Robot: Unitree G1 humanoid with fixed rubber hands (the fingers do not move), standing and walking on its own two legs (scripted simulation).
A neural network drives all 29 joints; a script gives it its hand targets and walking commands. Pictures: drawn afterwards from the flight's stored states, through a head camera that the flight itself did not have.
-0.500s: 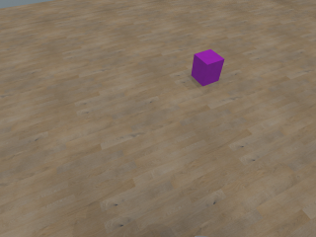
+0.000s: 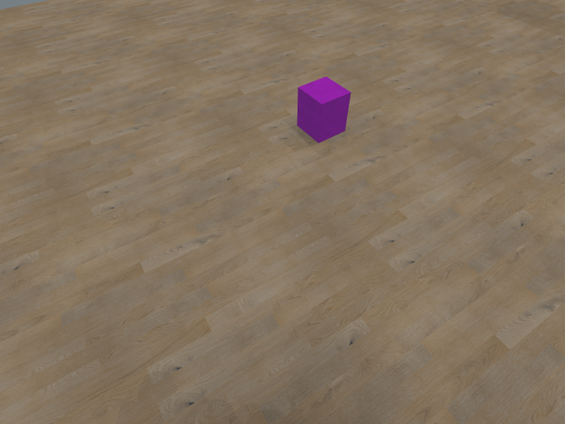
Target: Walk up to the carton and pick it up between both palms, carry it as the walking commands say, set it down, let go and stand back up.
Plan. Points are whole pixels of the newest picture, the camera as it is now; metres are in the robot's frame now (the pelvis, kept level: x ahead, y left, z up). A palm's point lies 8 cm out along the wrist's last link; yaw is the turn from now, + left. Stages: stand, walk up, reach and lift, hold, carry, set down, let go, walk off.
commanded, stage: walk up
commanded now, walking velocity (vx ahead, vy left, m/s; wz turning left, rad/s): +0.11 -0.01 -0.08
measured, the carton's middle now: (322, 109) +1.78 -0.22 -0.64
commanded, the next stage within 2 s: none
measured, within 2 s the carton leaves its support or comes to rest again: neither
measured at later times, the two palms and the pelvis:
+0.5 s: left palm out of the picture +0.07 +0.17 -0.12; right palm out of the picture +0.06 -0.29 -0.13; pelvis -0.01 -0.06 +0.01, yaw -7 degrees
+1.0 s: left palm out of the picture +0.11 +0.12 -0.12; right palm out of the picture -0.04 -0.32 -0.14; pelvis +0.00 -0.09 +0.00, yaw -13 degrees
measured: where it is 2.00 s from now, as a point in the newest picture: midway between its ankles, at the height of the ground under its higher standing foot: outside the picture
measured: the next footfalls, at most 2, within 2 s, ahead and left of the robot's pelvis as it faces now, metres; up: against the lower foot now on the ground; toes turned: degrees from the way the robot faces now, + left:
right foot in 0.34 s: +0.06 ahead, -0.15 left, +0.00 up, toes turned -7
left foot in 0.70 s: +0.03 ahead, +0.06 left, +0.00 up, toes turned -4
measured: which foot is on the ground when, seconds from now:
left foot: down 0.00-0.34, up 0.36-0.68, down 0.70-1.00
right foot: down 0.00-0.02, up 0.04-0.32, down 0.34-0.70, up 0.72-1.00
